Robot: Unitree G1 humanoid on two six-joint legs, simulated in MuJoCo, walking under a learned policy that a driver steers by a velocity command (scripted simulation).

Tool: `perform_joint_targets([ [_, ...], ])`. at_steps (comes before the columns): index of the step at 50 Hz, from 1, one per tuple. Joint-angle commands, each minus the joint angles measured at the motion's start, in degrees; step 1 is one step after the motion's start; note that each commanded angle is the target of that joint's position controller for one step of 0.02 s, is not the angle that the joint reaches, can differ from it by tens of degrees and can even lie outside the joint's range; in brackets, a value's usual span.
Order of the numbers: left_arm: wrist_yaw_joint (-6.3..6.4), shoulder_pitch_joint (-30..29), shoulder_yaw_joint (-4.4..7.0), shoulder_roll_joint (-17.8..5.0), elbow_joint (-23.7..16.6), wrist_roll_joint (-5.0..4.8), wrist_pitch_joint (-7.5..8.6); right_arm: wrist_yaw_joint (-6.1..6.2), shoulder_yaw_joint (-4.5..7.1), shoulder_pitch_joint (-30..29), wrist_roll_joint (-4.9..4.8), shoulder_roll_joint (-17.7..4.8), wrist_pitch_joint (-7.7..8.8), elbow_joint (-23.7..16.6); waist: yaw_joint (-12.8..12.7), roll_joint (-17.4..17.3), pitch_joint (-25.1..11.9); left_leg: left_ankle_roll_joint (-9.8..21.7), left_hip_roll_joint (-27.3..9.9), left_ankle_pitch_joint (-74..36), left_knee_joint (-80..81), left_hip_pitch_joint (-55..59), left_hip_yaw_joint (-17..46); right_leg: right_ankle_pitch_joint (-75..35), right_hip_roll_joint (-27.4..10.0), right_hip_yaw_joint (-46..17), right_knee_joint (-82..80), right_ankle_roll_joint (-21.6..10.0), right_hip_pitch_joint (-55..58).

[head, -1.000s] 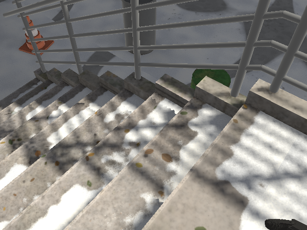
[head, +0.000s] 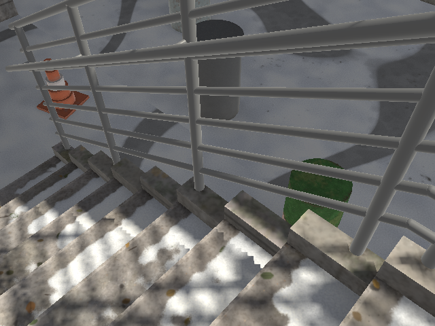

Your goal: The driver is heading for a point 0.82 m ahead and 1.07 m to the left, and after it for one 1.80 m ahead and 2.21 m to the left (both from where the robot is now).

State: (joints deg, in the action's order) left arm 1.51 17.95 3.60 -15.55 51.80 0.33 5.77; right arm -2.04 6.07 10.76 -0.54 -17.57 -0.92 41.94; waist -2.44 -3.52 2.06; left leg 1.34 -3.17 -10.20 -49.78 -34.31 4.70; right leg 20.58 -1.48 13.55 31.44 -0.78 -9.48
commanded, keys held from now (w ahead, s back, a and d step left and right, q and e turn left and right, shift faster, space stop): w+q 1.00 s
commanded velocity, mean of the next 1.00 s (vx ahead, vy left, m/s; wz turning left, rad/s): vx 0.50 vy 0.00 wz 0.59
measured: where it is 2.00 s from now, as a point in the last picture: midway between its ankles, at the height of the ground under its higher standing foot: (94, 294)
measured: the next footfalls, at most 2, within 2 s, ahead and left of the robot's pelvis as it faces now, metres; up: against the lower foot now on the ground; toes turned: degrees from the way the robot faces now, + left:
left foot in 0.26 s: +0.22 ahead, +0.19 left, -0.17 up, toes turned +11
right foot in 0.64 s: +0.52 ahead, +0.02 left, -0.17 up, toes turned +27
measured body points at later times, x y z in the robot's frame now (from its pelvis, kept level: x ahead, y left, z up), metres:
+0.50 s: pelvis +0.25 +0.10 -0.17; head +0.26 +0.11 +0.28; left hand +0.34 +0.38 -0.26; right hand +0.32 -0.14 -0.31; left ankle +0.19 +0.18 -0.90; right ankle +0.40 -0.01 -0.72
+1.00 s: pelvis +0.48 +0.17 -0.22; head +0.50 +0.18 +0.23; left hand +0.30 +0.36 -0.35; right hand +0.77 +0.06 -0.31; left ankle +0.52 +0.39 -0.90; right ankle +0.49 +0.00 -0.90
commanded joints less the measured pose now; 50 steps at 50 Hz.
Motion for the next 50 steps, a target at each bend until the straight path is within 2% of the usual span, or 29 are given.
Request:
perform_joint_targets([
  [1, 1.12, -0.75, 1.23, -6.75, -4.68, -0.09, 0.49, -1.37, 0.34, -3.46, 0.57, -1.92, -0.82, -5.32, -0.33, 6.48, 1.06, 0.14, -2.48, -6.27, 5.39, -4.09, 4.26, -6.85, -19.23, -10.98, -1.1, -7.75, -2.05],
  [6, 2.03, 3.96, 1.46, -8.07, -6.19, 1.76, -2.34, -2.85, -0.37, -9.95, -0.73, -0.46, -0.98, -7.15, -6.52, 5.62, 3.2, 0.06, -1.76, -6.88, 10.75, -4.87, -0.59, 1.94, -20.76, -9.71, 9.93, -3.54, -4.05],
  [9, 2.23, 4.35, 1.65, -8.46, -6.01, 0.93, -4.07, -3.34, -0.13, -9.24, -2.21, -0.33, -0.73, -5.31, -7.58, 5.24, 4.69, 0.67, -1.47, -1.4, 16.9, 2.04, -4.65, -0.85, -21.67, -8.06, 16.86, -1.21, -6.92],
  [11, 1.81, 4.89, 1.46, -8.58, -4.64, 0.31, -4.67, -2.47, 2.21, 1.17, -2.05, -3.66, 0.42, -0.88, -2.62, 4.5, -0.67, 2.49, 1.87, -2.76, 22.05, 16.72, -8.89, -14.46, -19.97, -4.5, 32.48, 0.23, -7.44],
  [12, 1.8, 3.25, 1.29, -8.96, -3.51, -0.71, -4.22, -1.47, 3.41, 10.32, -1.09, -5.02, 0.89, 2.07, 3.69, 5.97, -4.74, 4.23, 4.36, -9.08, 25.57, 30.09, -12.4, -23.65, -17.64, -1.92, 44.02, 1.34, -10.68],
  [13, 1.97, 1.42, 1.55, -8.76, -2.61, -0.88, -3.55, -0.4, 4.7, 16.64, 0.38, -8.58, 1.3, 4.91, 10.51, -3.58, -4.09, 8.89, 3.1, -16.38, 29.31, 44.13, -9.09, -6.7, -11.65, -0.45, 67.48, 3.7, -23.89],
  [14, 1.23, 7.88, 0.23, -2.5, -4.11, 1.48, -1.63, -1.38, 4.12, 18.44, 1.98, -16.58, 2.92, 6.32, 6.29, -20.61, -8.69, 16.24, -6.32, -51.16, 7.37, 61.66, 2.51, 34.55, -5.77, -3.14, 99.91, 7.06, -48.56],
  [15, 0.08, 8.71, -0.78, -3.97, -6.15, -0.35, 0.41, -2.21, 3.51, 23.24, -0.22, -16.12, 3.24, 5.66, 9.01, -17.6, -25.98, 24.7, -12.52, -42.93, 6.98, 68.99, 15.93, 33.24, -5.44, -13.13, 105.79, 7.05, -52.95],
  [16, 0.45, -1.29, -0.37, -5.72, -11.69, -2.79, 1.04, -1.96, 3.28, 27.83, -0.71, -14.22, 2.74, 6.6, 12.44, -9.4, -28.18, 25.94, -16.01, -20.45, 19.62, 66.96, 25.27, 27.6, -4.01, -15.56, 101.21, 6.71, -57.94],
  [17, 1.8, -9.02, -1.06, -4.07, -14.96, -4.15, 0.78, -0.91, 2.37, 23.83, -1.1, -12.59, 2.35, 8.37, 10.33, -1.99, -20.54, 23.78, -17.45, 2.87, 26.93, 60.75, 32.57, 19.7, -4.15, -14.05, 93.87, 6.25, -65.35],
  [18, 3.27, -12.74, -1.79, -3.03, -16.13, -3.18, 0.22, -0.07, 0.76, 15.59, -0.8, -9.35, 2.27, 6.66, 8.44, 3.5, -12.2, 22.78, -19.13, 6.25, 30.3, 51.16, 36.57, 15.77, -3.85, -14.37, 92.46, 6.31, -66.62],
  [19, 3.62, -9.75, -2.13, -1.9, -16.54, -2.83, -0.51, 0.48, -0.01, 10.12, 0.5, -9.21, 2.63, 6.62, 3.32, 2.72, -9.46, 24.02, -21.62, 2.88, 28.42, 40.31, 39.52, 15.03, -5.15, -17.72, 91.95, 5.99, -62.6],
  [20, 3.24, -4.86, -2.07, -2.02, -15.25, -0.88, -1.31, 0.7, -1.04, 5.26, 0.89, -6.81, 2.81, 5.67, -1.12, 4.64, -6.03, 22.79, -20.62, -0.04, 24.43, 30.66, 33.64, 15.92, -5.93, -20.1, 89.68, 4.61, -59.74],
  [23, 2.07, -5.05, -1.71, -4.49, -17.12, -0.12, -1.66, 2.35, -2.92, -1.31, 0.78, -3.84, 3.69, 3.32, -5.8, 5.04, 3.67, 13.58, -6.62, 13.33, 27.87, 9.49, 17.16, -6.2, -6.67, -19.61, 56.37, 3.2, -53.71],
  [24, 1.78, -8.92, -1.34, -5.99, -19.04, 2.36, -1.64, 3.5, -2.39, -2.82, 1.3, -5.65, 4.02, 2.41, -4.33, 4.75, 4.41, 11.91, -0.27, 14.33, 31.17, -2.11, 11.45, -19.28, -4.69, -15.42, 38.5, 4.26, -38.53],
  [25, 1.75, -11.24, -1.57, -3.53, -19.21, 3.04, -1.3, 4.32, -2.44, -0.05, 0.92, -4.52, 4.38, 3.23, -1.95, 4.43, 0.25, 11.52, 1.87, 14.33, 32.15, -5.27, 9.2, -32.18, -3.32, -13.9, 30.84, 5.36, -24.68],
  [27, 0.91, -9.07, -1.93, -0.67, -18.83, 0.33, -1.27, 4.38, -1.39, 3.69, 0.0, -6.63, 3.67, 4.9, -1.22, -0.84, -4.64, 13.16, -0.86, 14.68, 34.32, -2.48, 10.48, -35.22, -0.93, -14.3, 23.51, 6.85, -10.87],
  [28, 0.18, -2.79, -0.65, -2.78, -15.07, -0.77, -1.03, 4.51, -0.86, 3.76, 0.91, -6.7, 2.98, 5.02, -2.5, -4.12, -5.94, 13.31, -2.43, 10.36, 30.45, 4.84, 11.91, -37.17, -1.6, -17.22, 25.93, 6.55, -10.55],
  [30, -1.55, -7.58, 0.0, -5.46, -16.84, -1.28, -0.51, 4.43, -0.9, 3.28, -0.4, -4.45, 1.25, 2.47, -0.83, -1.66, -3.15, 12.42, -3.44, 8.71, 26.22, 18.16, 16.49, -26.35, -0.9, -15.68, 15.92, 4.24, -17.14],
  [31, -2.32, -5.46, 0.94, -7.29, -15.54, -1.25, -0.19, 3.88, -0.95, 2.76, 0.85, -4.2, 1.05, 1.65, -2.48, -1.54, -3.31, 12.19, -3.22, 2.76, 23.01, 17.29, 17.53, -24.83, 0.69, -12.52, 17.83, 3.41, -11.04],
  [33, -3.31, 5.46, 2.07, -8.5, -13.09, -1.43, 0.8, 3.19, -1.15, 0.37, -0.3, -3.24, 1.14, 0.17, -8.52, -3.34, -4.87, 8.52, 2.22, -4.12, 1.85, 22.74, 15.61, -13.84, 1.38, -14.49, 1.83, 1.43, -1.86],
  [34, -3.93, 10.85, 2.36, -9.83, -9.88, -0.36, 0.73, 3.12, -1.9, 10.96, -1.02, 3.06, 1.46, 1.6, -3.57, 8.16, -10.47, 6.46, 8.25, 18.95, -16.93, 11.92, 14.04, -14.95, -7.72, -26.36, 4.22, -5.24, 11.45],
  [35, -4.41, 12.52, 1.54, -7.21, -9.46, -1.56, -0.16, 3.19, -2.73, 19.52, -1.07, 6.39, 2.05, 3.7, -0.2, 19.96, -9.09, 5.04, 14.57, 46.62, -31.63, -1.86, 15.01, -17.16, -14.09, -39.73, -0.07, -11.29, 14.87],
  [36, -4.67, 11.11, 2.43, -9.9, -7.83, -2.2, -0.25, 3.28, -1.85, 17.01, -3.25, 2.75, 2.47, 0.16, 2.8, 25.18, -2.64, 4.96, 12.26, 44.83, -35.24, -16.03, 11.22, 4.26, -23.01, -59.97, -14.19, -15.95, 8.72],
  [37, -4.82, 7.47, 1.59, -6.17, -8.87, -2.45, -0.05, 3.89, -0.47, 6.3, -3.87, -2.36, 1.72, -1.69, 0.71, 10.35, 4.99, 5.21, 8.54, 39.09, -33.75, -18.76, 10.01, 18.93, -20.35, -57.6, -15.39, -15.12, 0.67],
  [39, -3.44, 0.42, 1.06, -4.97, -9.28, -1.4, -0.06, 3.72, -0.36, 3.24, -2.59, -2.04, -0.2, -4.14, 3.57, 7.41, 5.91, 3.81, 3.42, 32.91, -29.06, -13.44, 8.98, 17.23, -20.68, -46.18, -11.69, -12.96, -13.03],
  [42, -1.29, -1.9, 0.71, -5.76, -9.39, 2.01, -0.09, 2.29, -0.09, 2.41, 0.37, -1.03, -1.26, -4.72, 4.08, 9.15, -0.43, 3.01, 2.91, 15.84, -25.61, -6.47, 5.73, 2.69, -17.97, -30.96, -7.12, -9.45, -17.34],
  [45, -0.45, 3.95, -0.04, -2.87, -7.45, 0.95, 0.96, 0.38, 0.71, -1.7, 0.36, -1.92, -1.53, -6.19, 1.78, 8.92, -1.33, 3.29, 3.65, -4.83, -8.25, -9.01, 7.18, 4.17, -13.58, -18.57, 2.26, -4.51, -13.83],
  [50, 2.51, 8.45, 0.63, -5.33, -5.57, 0.33, -1.79, -2.23, -0.83, -9.21, -0.81, 1.82, 0.41, -9.29, -2.53, 9.9, 0.17, 0.82, 5.38, -15.4, 9.35, 3.49, -2.5, 6.56, -13.92, -12.52, 8.98, -3.81, -18.6],
])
